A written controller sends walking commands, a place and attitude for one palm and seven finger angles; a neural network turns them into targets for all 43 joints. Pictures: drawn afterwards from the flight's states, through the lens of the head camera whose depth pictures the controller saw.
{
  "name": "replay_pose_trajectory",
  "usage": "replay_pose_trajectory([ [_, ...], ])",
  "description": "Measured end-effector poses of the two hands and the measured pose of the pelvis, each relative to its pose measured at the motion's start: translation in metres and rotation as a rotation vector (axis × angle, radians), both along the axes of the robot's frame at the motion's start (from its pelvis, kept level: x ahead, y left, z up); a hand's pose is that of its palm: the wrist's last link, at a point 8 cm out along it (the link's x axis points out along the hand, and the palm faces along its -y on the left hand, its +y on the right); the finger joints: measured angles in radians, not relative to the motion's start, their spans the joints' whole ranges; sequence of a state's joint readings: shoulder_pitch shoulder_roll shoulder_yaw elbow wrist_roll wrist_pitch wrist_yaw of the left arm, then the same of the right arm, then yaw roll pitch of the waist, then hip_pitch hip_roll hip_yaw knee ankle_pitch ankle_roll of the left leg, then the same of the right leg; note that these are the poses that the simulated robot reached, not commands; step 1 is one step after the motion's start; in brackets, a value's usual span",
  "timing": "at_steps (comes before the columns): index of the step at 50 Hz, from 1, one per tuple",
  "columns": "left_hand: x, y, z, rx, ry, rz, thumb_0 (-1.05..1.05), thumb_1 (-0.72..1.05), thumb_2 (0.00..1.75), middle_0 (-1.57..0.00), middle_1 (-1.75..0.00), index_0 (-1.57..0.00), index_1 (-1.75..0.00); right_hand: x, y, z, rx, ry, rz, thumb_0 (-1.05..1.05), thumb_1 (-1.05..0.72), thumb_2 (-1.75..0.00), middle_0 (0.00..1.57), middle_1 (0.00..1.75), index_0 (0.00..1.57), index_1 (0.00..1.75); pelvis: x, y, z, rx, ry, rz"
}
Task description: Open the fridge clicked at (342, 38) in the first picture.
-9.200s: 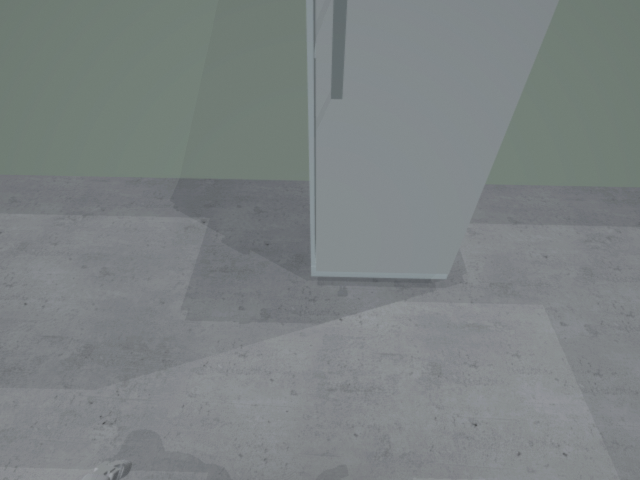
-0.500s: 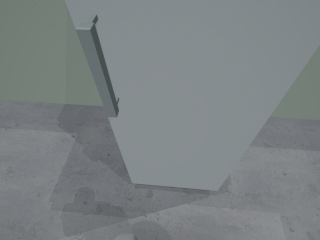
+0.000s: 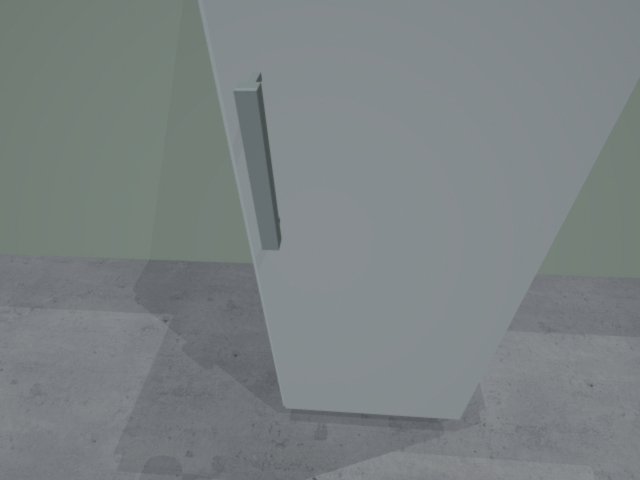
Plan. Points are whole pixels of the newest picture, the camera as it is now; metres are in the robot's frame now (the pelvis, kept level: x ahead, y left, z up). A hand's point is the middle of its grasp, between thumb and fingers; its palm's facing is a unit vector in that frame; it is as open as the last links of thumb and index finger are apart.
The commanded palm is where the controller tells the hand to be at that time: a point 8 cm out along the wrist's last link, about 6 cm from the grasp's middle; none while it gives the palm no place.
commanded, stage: come to a stop and stand still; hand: left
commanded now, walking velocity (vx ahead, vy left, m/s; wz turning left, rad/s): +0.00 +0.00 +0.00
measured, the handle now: (264, 169) +0.47 +0.12 +0.19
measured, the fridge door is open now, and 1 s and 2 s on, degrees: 0 0 0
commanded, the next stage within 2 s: look again from close up in 1.48 s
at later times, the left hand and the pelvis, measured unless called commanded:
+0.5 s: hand out of the picture +0.06 +0.20 -0.14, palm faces -0.03 -0.96 -0.29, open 7.4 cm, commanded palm none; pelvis -0.01 -0.02 +0.01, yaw -1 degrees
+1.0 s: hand out of the picture +0.08 +0.21 -0.13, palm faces -0.02 -0.95 -0.33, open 7.4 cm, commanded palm none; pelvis +0.02 -0.02 +0.02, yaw +1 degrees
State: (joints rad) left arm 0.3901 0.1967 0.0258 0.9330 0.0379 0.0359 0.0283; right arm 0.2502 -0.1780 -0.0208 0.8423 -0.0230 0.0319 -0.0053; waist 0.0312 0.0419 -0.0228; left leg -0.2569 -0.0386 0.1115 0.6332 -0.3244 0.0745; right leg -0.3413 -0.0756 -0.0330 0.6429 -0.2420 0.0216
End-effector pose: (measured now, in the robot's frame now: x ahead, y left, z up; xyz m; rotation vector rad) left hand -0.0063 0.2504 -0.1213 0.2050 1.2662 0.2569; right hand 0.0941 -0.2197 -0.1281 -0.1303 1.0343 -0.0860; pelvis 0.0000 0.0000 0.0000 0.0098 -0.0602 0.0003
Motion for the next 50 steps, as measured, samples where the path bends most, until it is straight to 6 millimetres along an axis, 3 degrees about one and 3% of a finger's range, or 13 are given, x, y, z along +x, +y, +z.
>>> replay_pose_trajectory([
  [6, -0.001, 0.001, 0.005, 0.003, 0.011, -0.035, 0.01, 0.9, 0.9, -0.2, -0.3, -0.2, -0.3, -0.045, -0.017, -0.005, -0.027, 0.1, -0.051, 0.0, -0.92, -0.9, 0.2, 0.3, 0.21, 0.3, -0.007, 0.0, 0.003, 0.006, 0.011, -0.014],
  [12, 0.013, -0.003, 0.006, -0.01, -0.004, -0.072, 0.01, 0.9, 0.9, -0.2, -0.3, -0.2, -0.3, -0.091, -0.038, -0.002, -0.07, 0.209, -0.092, 0.01, -0.91, -0.9, 0.2, 0.3, 0.21, 0.3, -0.011, -0.005, 0.006, 0.009, 0.016, -0.017],
  [16, 0.028, -0.006, 0.007, -0.012, -0.033, -0.097, 0.01, 0.9, 0.9, -0.21, -0.3, -0.21, -0.3, -0.109, -0.05, 0.001, -0.091, 0.249, -0.112, 0.01, -0.91, -0.9, 0.2, 0.3, 0.2, 0.3, -0.011, -0.009, 0.009, 0.009, 0.014, -0.017],
  [20, 0.044, -0.008, 0.01, -0.007, -0.066, -0.119, 0.01, 0.9, 0.9, -0.21, -0.3, -0.21, -0.3, -0.115, -0.06, 0.004, -0.103, 0.262, -0.12, 0.01, -0.91, -0.9, 0.2, 0.3, 0.2, 0.3, -0.012, -0.014, 0.01, 0.009, 0.014, -0.015],
  [33, 0.074, -0.002, 0.018, 0.021, -0.096, -0.139, 0.01, 0.9, 0.9, -0.21, -0.3, -0.21, -0.3, -0.09, -0.077, 0.012, -0.128, 0.246, -0.089, 0.01, -0.91, -0.9, 0.2, 0.3, 0.2, 0.3, -0.005, -0.022, 0.014, 0.001, 0.03, -0.003],
  [50, 0.081, 0.005, 0.023, 0.037, -0.037, -0.11, 0.01, 0.9, 0.9, -0.21, -0.3, -0.21, -0.3, -0.015, -0.079, 0.02, -0.136, 0.188, -0.012, 0.01, -0.91, -0.9, 0.2, 0.3, 0.21, 0.3, 0.02, -0.023, 0.021, -0.002, 0.028, 0.01],
])
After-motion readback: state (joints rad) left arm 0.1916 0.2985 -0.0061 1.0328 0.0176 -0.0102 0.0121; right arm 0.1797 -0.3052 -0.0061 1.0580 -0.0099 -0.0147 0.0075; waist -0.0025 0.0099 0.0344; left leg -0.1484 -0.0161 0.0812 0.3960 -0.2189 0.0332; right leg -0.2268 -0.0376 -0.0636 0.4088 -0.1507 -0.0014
